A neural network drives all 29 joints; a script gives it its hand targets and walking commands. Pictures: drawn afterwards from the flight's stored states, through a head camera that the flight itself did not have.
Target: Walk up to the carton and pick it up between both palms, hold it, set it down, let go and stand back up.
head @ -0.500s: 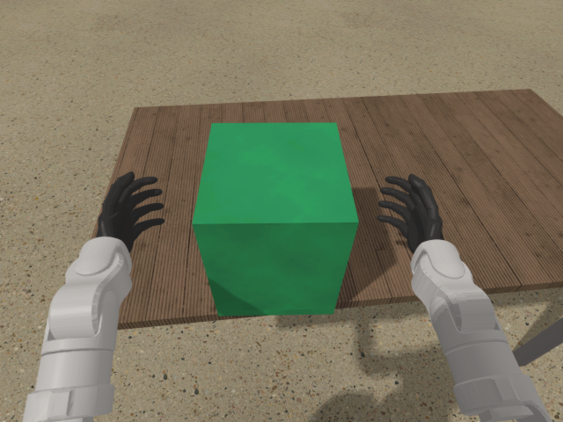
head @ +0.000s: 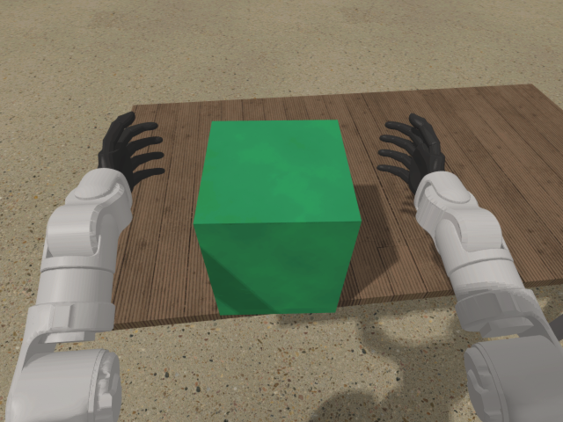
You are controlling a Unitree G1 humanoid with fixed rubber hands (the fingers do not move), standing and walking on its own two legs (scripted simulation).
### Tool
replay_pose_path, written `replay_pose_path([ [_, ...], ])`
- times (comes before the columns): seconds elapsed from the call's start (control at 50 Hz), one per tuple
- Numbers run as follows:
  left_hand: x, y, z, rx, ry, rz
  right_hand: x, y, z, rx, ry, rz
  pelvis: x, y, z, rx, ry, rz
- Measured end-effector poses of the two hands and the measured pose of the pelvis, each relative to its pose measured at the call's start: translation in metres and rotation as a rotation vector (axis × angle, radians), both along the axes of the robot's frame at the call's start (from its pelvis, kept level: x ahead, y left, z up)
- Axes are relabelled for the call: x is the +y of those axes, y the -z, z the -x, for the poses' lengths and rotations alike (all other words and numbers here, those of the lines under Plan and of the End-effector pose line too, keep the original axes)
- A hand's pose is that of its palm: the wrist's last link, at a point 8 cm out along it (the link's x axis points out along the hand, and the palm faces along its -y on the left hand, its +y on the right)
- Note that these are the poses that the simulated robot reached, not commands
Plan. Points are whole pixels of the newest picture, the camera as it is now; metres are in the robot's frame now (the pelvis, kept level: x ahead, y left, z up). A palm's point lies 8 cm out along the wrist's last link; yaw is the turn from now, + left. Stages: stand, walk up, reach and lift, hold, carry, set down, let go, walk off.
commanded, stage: reach and lift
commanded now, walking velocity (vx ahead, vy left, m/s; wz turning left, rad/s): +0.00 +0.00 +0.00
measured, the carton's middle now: (276, 221) +0.43 +0.04 +0.03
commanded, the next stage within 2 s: none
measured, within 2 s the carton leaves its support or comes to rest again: neither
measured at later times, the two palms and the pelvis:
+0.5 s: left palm (117, 134) +0.43 +0.24 +0.20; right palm (413, 129) +0.46 -0.14 +0.20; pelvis +0.00 -0.01 +0.00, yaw +1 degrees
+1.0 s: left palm (144, 199) +0.41 +0.24 +0.09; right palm (378, 188) +0.45 -0.12 +0.10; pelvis +0.00 +0.00 -0.01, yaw +1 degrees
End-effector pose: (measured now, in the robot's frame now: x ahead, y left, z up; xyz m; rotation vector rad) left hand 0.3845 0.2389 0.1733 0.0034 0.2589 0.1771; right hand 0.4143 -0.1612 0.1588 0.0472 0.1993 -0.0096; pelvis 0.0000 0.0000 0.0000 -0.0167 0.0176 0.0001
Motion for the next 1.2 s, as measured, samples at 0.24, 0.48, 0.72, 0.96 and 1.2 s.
replay_pose_path([
  [0.24,0.010,-0.027,-0.022,-0.004,-0.028,0.014,0.002,-0.031,-0.022,0.024,-0.005,0.042,-0.006,0.000,-0.004,0.012,-0.007,-0.001],
  [0.48,0.004,-0.032,-0.041,-0.009,-0.023,-0.009,0.016,-0.042,-0.043,0.049,-0.003,0.027,-0.006,0.000,-0.004,0.051,-0.022,0.006],
  [0.72,0.002,0.048,-0.023,0.059,-0.026,-0.005,0.022,0.041,-0.021,0.134,0.028,0.038,-0.003,0.000,-0.005,0.030,-0.022,0.007],
  [0.96,0.001,0.082,-0.026,0.011,-0.066,0.004,0.041,0.064,-0.029,0.078,-0.004,0.045,-0.001,0.007,-0.001,0.158,-0.023,0.010],
  [1.2,-0.016,0.094,-0.025,-0.021,-0.015,-0.006,0.039,0.080,-0.023,0.080,0.007,0.065,0.003,0.009,-0.006,0.167,-0.023,0.016],
])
